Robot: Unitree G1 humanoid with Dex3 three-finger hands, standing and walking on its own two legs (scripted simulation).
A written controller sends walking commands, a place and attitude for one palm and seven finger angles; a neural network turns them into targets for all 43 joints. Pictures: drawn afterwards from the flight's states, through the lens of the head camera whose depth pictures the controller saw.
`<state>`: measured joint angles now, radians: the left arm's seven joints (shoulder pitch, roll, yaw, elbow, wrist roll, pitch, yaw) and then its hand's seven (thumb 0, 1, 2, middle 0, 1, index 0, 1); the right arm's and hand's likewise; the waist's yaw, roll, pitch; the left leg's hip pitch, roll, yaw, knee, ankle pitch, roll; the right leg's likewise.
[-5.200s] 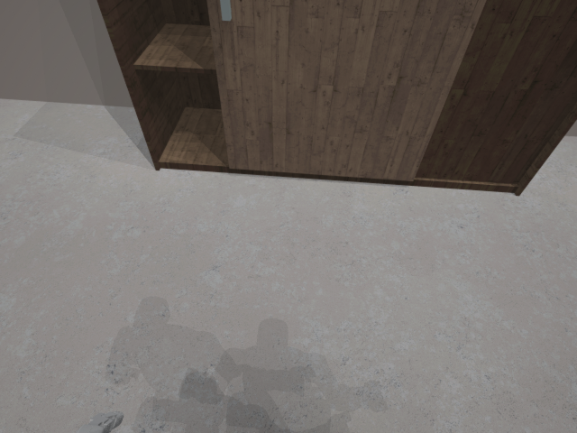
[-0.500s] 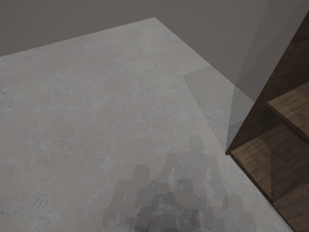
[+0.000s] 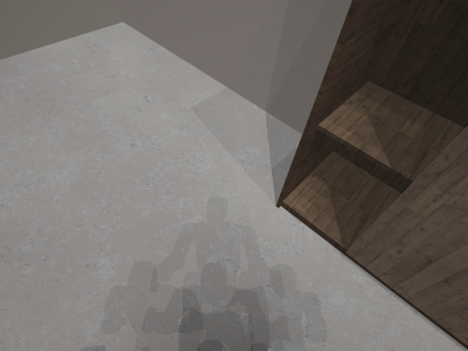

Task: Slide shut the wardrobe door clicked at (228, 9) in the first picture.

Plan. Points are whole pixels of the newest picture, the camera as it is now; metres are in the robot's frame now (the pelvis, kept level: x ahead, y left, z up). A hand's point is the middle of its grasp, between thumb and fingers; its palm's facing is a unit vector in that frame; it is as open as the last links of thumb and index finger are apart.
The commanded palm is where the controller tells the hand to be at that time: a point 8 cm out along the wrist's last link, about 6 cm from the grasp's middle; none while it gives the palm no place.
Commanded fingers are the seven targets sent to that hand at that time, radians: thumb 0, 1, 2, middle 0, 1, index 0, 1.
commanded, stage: turn to face it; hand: right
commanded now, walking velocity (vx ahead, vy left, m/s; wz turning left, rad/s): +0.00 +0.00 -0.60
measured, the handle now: out of the picture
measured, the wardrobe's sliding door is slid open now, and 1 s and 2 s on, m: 0.37 0.37 0.37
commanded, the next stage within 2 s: take the last steps up to it in 0.98 s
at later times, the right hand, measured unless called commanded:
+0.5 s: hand out of the picture +0.04 -0.26 -0.16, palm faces +0.32 +0.91 -0.27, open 7.4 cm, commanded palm none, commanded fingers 0.00 -0.90 -0.90 0.20 0.30 0.20 0.30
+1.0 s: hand out of the picture -0.06 -0.18 -0.16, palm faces +0.55 +0.79 -0.27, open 7.4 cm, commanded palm none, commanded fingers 0.00 -0.90 -0.90 0.20 0.30 0.20 0.30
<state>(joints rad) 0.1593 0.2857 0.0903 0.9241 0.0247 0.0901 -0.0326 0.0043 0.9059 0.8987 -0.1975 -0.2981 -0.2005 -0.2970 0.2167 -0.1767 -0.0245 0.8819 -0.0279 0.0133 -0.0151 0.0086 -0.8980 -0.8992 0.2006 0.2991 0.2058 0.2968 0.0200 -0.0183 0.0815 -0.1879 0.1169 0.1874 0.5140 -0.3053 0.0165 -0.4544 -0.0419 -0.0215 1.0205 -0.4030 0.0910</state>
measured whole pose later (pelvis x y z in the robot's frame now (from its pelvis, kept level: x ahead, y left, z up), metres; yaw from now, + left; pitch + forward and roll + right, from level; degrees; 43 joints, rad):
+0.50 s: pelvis +0.00 -0.02 +0.00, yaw -18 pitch +0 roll +0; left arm 0.19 0.22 0.04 0.91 0.02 0.04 -0.02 0.00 0.90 0.90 -0.20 -0.30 -0.21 -0.30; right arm 0.16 -0.26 -0.07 0.88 -0.01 0.06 -0.01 0.01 -0.90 -0.90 0.19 0.30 0.20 0.30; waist 0.02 0.01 0.07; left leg -0.44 0.08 0.01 0.92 -0.41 -0.10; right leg -0.24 0.04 0.07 0.48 -0.24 -0.01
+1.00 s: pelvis +0.01 +0.01 +0.00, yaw -33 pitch -1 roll -2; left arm 0.17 0.25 0.06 0.98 0.02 0.08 -0.02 0.01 0.91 0.90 -0.20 -0.30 -0.20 -0.30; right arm 0.26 -0.19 -0.03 0.92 -0.03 0.01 -0.02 0.01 -0.90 -0.90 0.20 0.30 0.21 0.30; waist -0.01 -0.01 0.08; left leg -0.20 0.11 0.22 0.50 -0.28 0.02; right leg -0.33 -0.03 -0.03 0.83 -0.45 0.06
